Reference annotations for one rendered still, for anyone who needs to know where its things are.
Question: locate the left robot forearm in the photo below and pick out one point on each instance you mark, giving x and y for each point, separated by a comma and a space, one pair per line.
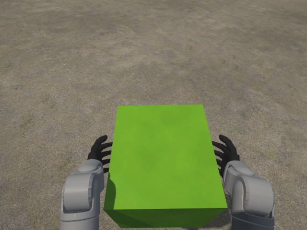
80, 197

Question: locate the right robot forearm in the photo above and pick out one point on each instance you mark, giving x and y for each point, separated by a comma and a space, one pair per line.
252, 198

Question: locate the carton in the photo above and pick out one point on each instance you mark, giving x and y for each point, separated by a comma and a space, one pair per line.
163, 171

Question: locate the left robot hand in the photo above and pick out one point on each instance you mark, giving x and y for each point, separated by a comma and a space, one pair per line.
96, 151

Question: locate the right robot hand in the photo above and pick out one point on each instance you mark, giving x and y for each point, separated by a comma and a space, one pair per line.
229, 154

